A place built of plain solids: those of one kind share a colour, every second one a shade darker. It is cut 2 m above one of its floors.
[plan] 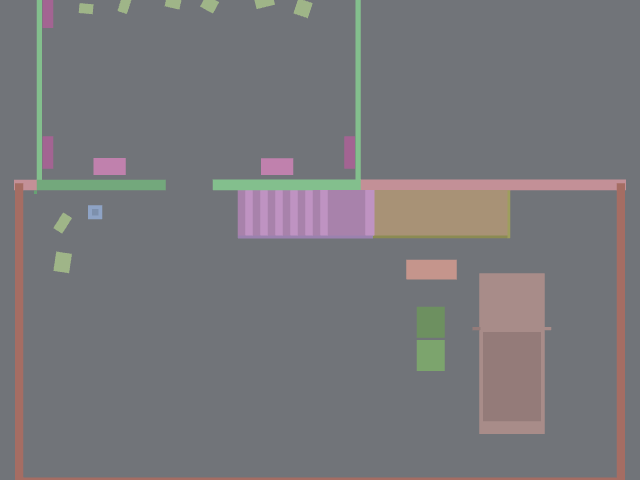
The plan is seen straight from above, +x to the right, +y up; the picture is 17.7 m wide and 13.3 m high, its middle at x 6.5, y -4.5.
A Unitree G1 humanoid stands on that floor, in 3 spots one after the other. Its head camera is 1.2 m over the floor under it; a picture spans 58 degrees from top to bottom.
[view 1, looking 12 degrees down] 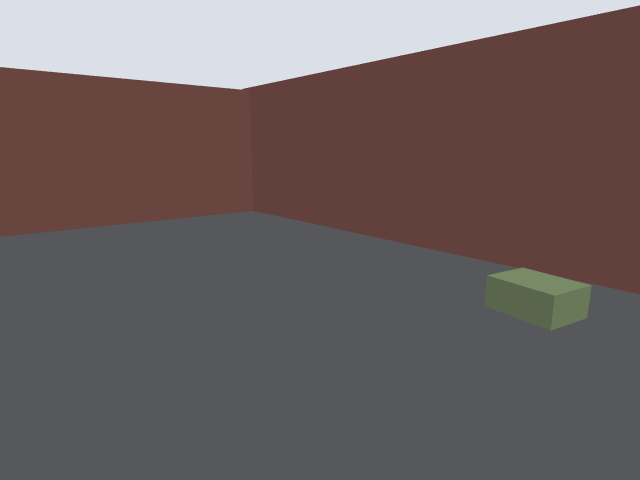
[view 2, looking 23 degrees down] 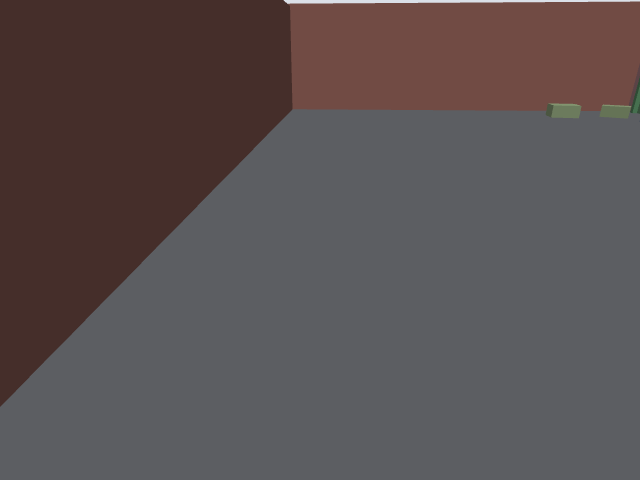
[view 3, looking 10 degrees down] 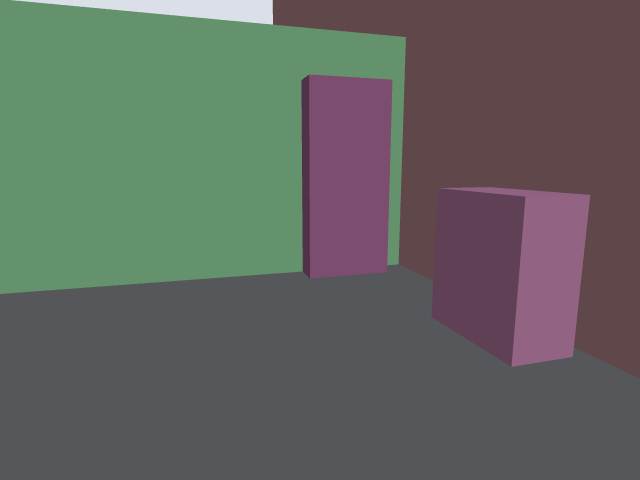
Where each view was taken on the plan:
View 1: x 2.54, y -3.75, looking -129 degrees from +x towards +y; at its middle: ground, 5.77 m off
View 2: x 9.27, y -9.82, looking -177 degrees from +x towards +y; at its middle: ground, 3.07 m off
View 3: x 2.88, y -0.43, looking -17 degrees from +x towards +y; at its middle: shelf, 4.56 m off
